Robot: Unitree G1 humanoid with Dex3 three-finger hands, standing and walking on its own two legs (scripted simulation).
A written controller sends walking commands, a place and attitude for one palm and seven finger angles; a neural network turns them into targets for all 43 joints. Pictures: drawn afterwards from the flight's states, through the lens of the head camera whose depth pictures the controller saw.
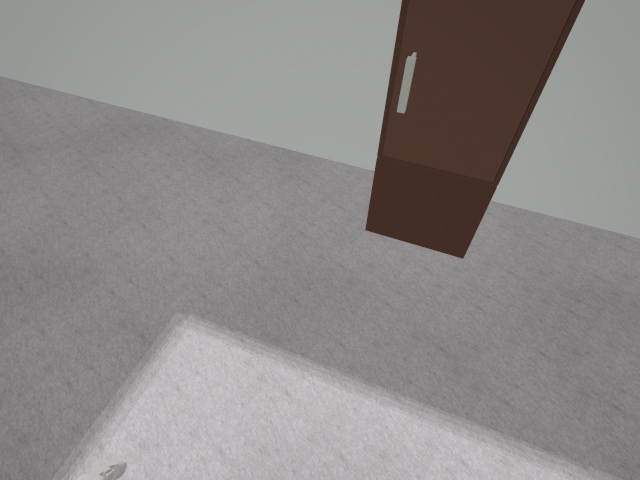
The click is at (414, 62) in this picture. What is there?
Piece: cupboard door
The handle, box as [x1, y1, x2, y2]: [397, 52, 416, 113]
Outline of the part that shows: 415,52 413,52 411,56 407,57 397,107 397,111 403,113 406,106 416,57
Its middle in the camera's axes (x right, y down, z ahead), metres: +0.26 -0.46 +1.15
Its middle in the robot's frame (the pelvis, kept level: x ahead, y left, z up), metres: +1.18 -0.21 -0.06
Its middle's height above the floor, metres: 0.71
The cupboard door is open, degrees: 0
